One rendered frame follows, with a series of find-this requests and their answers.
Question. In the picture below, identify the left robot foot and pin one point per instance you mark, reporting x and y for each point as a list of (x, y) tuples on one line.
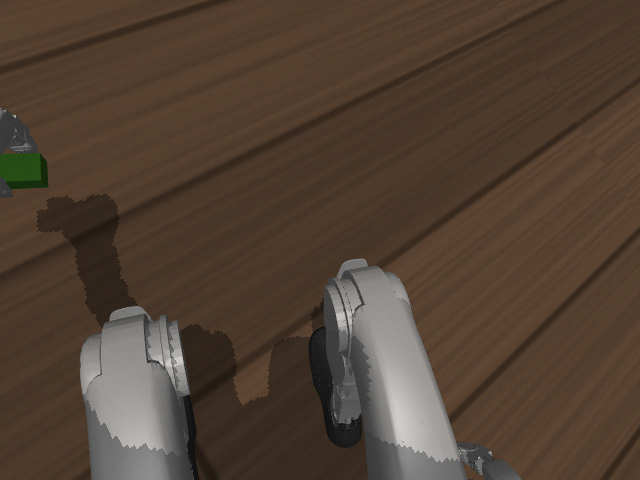
[(192, 436)]

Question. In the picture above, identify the right robot hand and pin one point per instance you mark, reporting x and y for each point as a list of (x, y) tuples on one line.
[(480, 459)]

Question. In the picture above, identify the right robot foot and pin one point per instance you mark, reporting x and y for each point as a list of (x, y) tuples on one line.
[(342, 435)]

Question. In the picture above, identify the left robot hand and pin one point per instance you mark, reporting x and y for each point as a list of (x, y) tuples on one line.
[(14, 135)]

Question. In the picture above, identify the small box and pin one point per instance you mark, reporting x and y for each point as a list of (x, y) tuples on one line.
[(24, 170)]

